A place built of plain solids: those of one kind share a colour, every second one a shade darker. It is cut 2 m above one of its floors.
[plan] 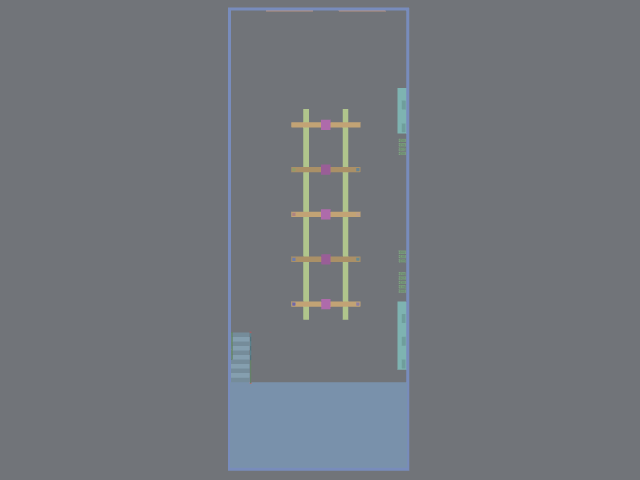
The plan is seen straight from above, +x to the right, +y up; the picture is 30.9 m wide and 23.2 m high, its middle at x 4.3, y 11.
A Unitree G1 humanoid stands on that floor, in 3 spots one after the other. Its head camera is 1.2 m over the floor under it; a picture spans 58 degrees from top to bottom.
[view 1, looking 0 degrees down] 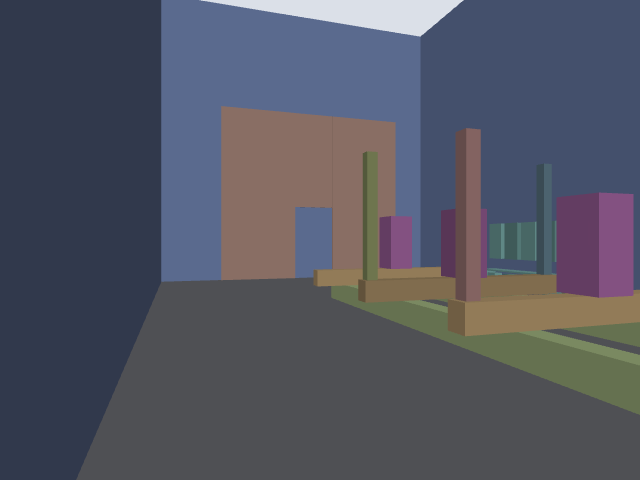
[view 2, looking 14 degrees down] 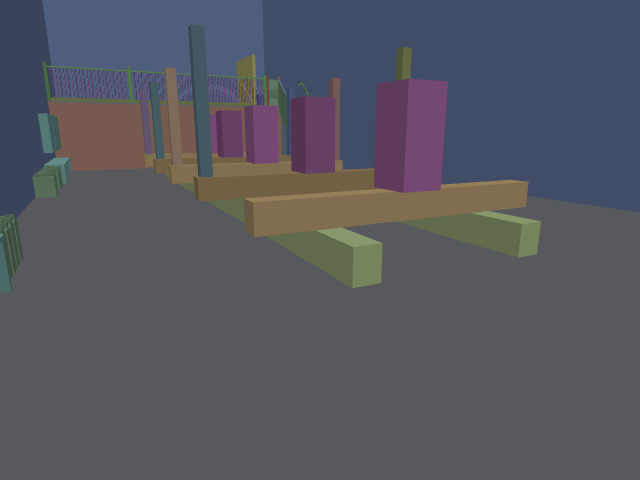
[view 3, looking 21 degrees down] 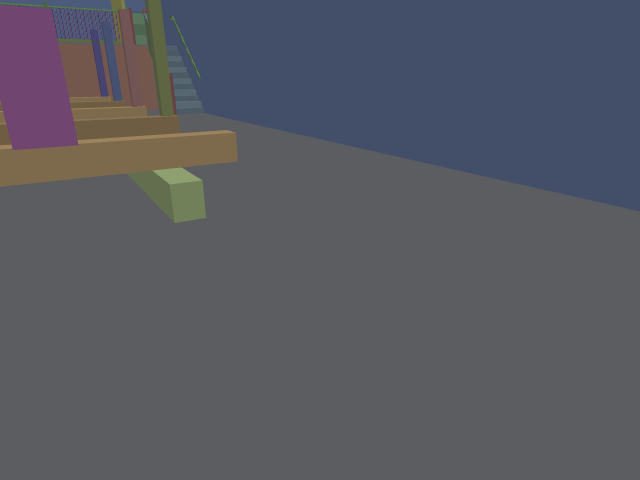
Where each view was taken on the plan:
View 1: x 0.49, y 8.84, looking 72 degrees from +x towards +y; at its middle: wall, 13.94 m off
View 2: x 7.37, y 20.09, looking -117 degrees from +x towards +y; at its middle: beam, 3.85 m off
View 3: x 4.58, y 20.99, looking -122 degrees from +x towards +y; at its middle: ground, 3.35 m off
